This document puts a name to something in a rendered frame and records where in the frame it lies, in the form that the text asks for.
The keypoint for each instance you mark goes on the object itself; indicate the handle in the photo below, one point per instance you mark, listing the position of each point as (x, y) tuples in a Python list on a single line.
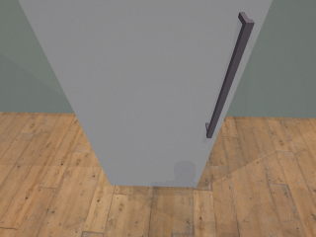
[(246, 29)]

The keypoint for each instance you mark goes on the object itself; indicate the fridge door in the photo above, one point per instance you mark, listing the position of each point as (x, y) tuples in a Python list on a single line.
[(143, 78)]

